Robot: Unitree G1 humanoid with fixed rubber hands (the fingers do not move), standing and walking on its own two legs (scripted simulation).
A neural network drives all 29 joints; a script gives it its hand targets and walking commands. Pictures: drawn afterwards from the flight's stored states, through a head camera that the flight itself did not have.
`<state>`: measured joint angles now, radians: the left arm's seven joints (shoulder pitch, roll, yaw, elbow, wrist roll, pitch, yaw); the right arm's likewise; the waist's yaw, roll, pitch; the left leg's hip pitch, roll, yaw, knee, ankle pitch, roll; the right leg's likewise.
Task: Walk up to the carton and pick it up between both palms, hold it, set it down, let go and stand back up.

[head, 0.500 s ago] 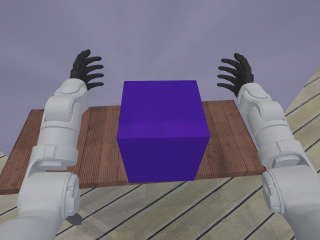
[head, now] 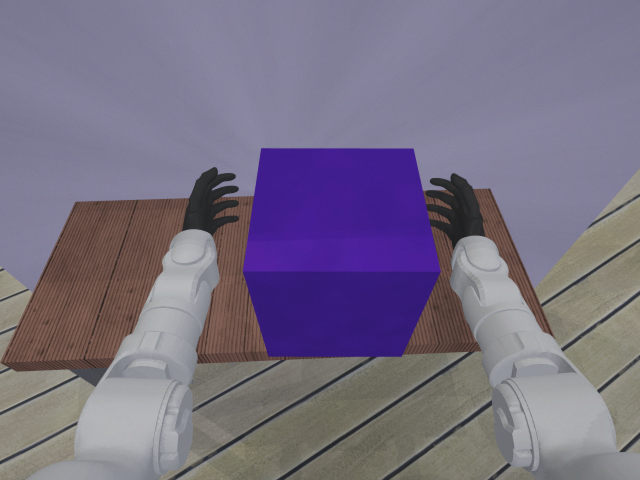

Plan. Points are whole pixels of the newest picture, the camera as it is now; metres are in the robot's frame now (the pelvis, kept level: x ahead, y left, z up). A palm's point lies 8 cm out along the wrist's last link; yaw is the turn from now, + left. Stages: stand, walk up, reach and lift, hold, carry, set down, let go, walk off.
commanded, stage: reach and lift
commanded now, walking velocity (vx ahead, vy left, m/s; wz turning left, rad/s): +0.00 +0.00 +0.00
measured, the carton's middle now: (336, 259) +0.40 +0.00 +0.00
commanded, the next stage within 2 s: none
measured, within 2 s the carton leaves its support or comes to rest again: neither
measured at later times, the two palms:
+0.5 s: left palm (228, 249) +0.39 +0.15 +0.03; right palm (459, 250) +0.40 -0.18 +0.03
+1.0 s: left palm (228, 254) +0.38 +0.14 +0.04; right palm (448, 261) +0.38 -0.16 +0.03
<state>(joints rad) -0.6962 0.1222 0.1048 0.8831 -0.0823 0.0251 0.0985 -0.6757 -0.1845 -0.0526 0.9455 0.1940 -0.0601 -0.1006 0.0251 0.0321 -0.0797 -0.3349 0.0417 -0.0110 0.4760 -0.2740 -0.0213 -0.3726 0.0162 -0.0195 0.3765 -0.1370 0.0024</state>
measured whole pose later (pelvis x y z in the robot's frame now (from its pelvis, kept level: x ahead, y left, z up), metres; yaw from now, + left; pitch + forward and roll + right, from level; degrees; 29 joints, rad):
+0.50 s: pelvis -0.02 +0.00 -0.02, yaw +0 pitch +17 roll -1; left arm -0.84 0.10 0.04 1.33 -0.18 -0.35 0.13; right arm -0.81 -0.16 -0.01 1.25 0.23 -0.28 -0.11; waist 0.00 0.04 -0.22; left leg -0.65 0.04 -0.03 0.67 -0.32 -0.03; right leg -0.69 0.01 -0.03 0.58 -0.19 -0.01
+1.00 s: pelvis +0.00 -0.01 +0.00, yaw +3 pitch +10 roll -1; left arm -0.73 0.03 0.34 1.25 0.15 -0.42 0.07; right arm -0.65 0.06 -0.45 1.00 -0.28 -0.30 -0.11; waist -0.04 0.05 -0.10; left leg -0.40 0.02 -0.06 0.47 -0.25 -0.03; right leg -0.43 0.00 -0.06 0.40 -0.15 -0.01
